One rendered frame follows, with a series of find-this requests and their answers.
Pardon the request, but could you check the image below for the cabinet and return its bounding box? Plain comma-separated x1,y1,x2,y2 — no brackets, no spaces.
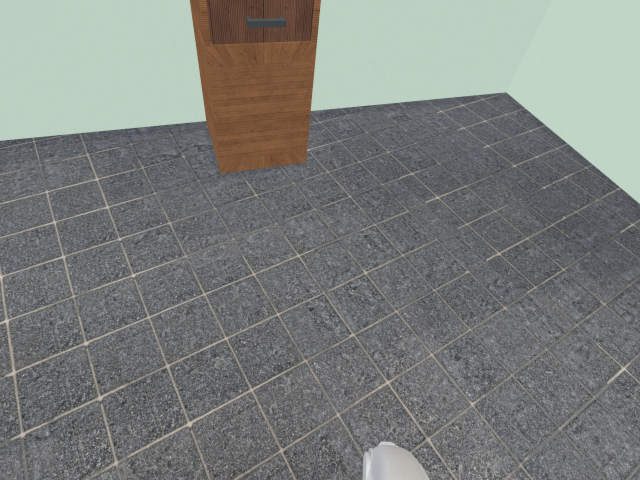
190,0,321,174

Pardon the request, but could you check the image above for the robot right thigh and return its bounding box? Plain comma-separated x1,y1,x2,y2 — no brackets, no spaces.
363,445,430,480

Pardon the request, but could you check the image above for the drawer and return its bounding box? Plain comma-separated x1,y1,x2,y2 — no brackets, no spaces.
206,0,315,45

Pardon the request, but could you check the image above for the handle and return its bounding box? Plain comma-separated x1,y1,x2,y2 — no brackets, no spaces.
246,15,286,28

